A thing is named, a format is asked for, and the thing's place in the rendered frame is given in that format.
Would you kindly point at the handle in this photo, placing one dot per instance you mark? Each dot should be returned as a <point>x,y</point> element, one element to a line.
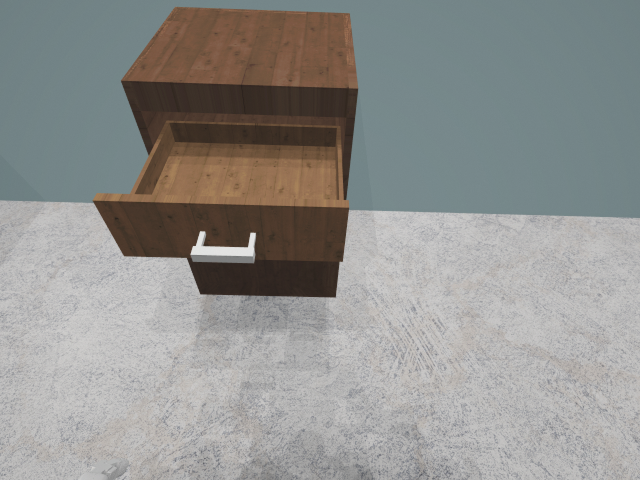
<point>202,253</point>

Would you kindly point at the cabinet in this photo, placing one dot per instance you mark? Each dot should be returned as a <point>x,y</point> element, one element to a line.
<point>250,66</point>

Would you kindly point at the drawer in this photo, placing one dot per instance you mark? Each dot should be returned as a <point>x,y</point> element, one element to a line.
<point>283,182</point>

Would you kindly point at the robot left hand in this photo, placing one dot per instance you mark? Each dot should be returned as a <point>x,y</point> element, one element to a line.
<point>107,470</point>

